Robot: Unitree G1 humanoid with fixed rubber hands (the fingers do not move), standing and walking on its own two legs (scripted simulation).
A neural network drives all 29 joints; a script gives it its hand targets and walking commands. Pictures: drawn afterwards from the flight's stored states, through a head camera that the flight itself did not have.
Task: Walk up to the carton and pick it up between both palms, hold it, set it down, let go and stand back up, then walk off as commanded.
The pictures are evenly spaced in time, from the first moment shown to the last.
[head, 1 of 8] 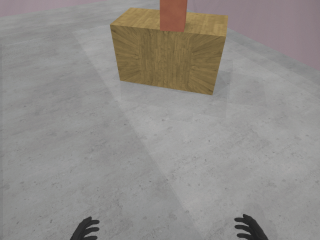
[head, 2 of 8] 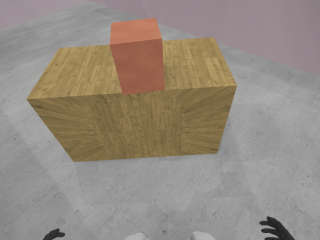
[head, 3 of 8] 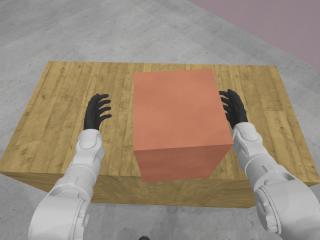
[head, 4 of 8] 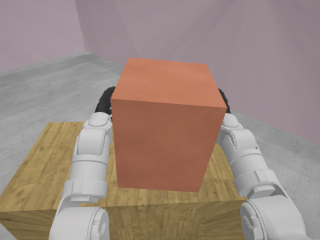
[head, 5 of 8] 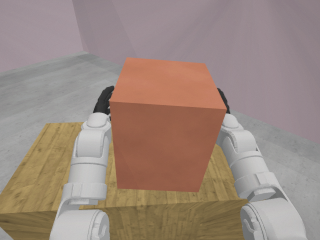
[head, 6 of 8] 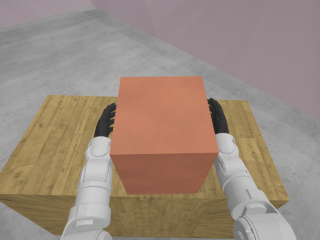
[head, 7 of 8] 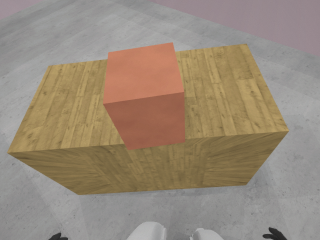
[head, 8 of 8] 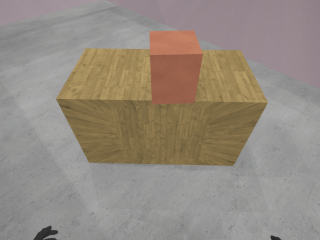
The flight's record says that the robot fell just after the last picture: no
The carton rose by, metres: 0.24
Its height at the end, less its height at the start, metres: +0.00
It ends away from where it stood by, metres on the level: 0.01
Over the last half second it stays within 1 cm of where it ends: yes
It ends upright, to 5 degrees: yes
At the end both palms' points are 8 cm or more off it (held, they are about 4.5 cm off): yes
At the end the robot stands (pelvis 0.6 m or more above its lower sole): yes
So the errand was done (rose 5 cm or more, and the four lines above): yes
